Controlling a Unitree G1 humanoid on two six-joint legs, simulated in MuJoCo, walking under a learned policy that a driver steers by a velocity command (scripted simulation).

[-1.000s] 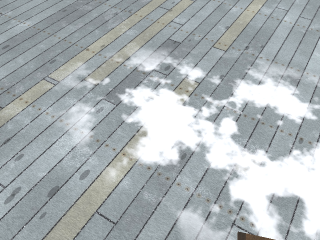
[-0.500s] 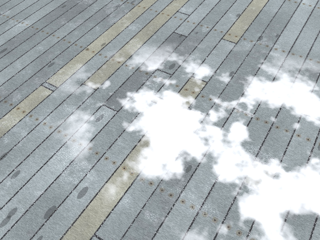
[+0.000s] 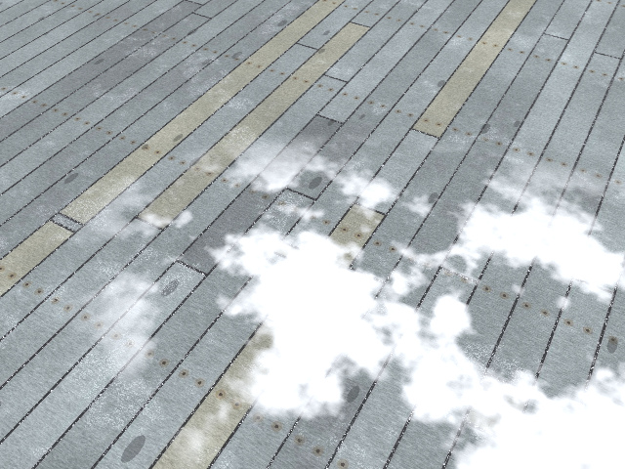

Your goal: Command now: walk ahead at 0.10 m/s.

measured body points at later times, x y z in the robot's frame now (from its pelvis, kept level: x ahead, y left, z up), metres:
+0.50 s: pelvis +0.14 +0.03 +0.01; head +0.16 +0.04 +0.46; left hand +0.22 +0.27 -0.15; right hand +0.09 -0.21 -0.13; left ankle +0.08 +0.10 -0.74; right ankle +0.15 -0.10 -0.66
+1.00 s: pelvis +0.28 +0.01 +0.00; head +0.31 -0.01 +0.44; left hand +0.42 +0.25 -0.13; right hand +0.32 -0.26 -0.14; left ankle +0.36 +0.16 -0.68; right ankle +0.35 -0.05 -0.74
